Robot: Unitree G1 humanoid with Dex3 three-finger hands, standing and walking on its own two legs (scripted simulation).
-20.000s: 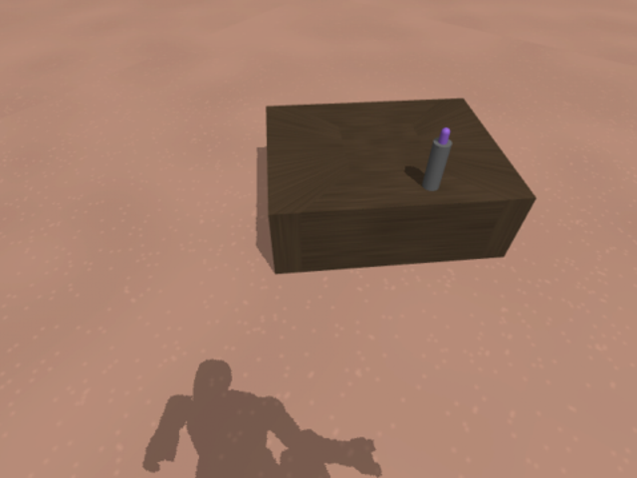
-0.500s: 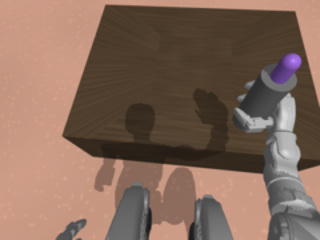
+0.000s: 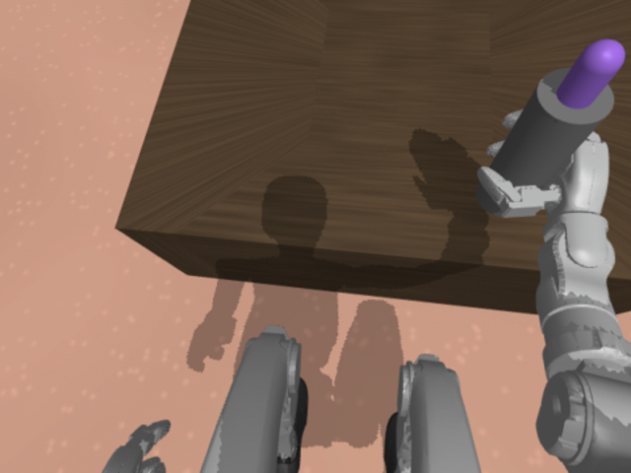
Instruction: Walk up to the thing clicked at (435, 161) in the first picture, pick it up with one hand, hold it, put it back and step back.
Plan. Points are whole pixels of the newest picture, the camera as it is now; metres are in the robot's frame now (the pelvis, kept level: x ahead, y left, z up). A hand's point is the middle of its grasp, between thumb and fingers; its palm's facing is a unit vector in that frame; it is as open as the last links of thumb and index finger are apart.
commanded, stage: lower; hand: right
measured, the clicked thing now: (540, 141) +0.50 -0.17 +0.05
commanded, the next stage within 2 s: loosen in 1.18 s
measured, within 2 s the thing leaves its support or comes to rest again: neither
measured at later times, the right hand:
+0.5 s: hand (491, 189) +0.51 -0.16 -0.07, palm faces +0.05 +1.00 -0.03, open 8.6 cm
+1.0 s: hand (481, 195) +0.52 -0.16 -0.11, palm faces +0.04 +1.00 -0.04, open 8.6 cm
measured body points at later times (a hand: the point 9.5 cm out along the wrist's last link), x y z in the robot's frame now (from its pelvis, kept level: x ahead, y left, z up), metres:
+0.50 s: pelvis -0.01 +0.00 -0.06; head +0.21 -0.02 +0.33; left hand +0.08 +0.27 -0.19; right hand +0.50 -0.21 -0.07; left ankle +0.10 +0.13 -0.49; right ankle +0.05 -0.12 -0.49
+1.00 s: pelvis -0.02 -0.01 -0.10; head +0.21 -0.03 +0.29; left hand +0.04 +0.28 -0.22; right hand +0.51 -0.21 -0.10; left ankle +0.10 +0.13 -0.49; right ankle +0.05 -0.12 -0.49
